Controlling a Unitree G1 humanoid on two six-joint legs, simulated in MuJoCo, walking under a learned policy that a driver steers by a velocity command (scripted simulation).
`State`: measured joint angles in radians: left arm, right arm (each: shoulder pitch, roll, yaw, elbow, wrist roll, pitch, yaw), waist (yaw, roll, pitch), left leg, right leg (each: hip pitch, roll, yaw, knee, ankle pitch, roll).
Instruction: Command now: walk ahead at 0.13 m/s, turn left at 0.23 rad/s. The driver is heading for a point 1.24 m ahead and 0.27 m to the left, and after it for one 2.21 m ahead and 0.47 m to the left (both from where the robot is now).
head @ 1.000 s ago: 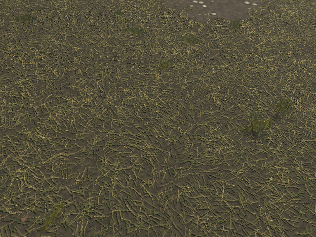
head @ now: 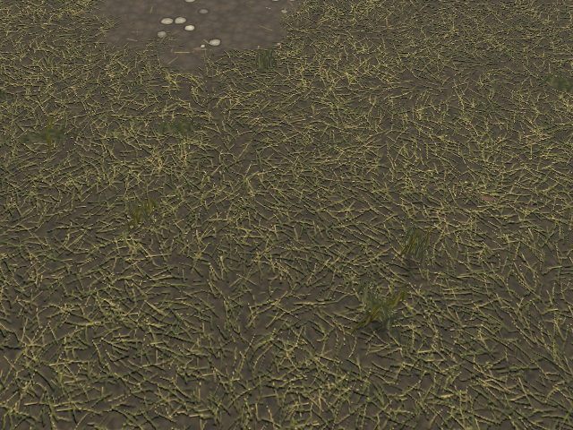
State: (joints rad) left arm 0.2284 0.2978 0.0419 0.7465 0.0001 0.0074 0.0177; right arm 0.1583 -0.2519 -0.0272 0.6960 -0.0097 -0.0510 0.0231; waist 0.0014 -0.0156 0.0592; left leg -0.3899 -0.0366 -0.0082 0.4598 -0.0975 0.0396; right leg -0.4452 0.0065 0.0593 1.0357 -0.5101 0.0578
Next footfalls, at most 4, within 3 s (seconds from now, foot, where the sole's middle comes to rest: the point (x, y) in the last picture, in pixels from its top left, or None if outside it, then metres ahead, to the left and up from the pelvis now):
0.22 right None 0.13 -0.13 -0.77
0.64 left None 0.04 0.11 -0.77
1.02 right None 0.14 -0.11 -0.77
1.66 right None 0.39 -0.10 -0.77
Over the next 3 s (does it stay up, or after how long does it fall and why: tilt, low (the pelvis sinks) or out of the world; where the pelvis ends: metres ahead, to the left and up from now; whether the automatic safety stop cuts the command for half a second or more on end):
stays up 0.96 0.09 0.01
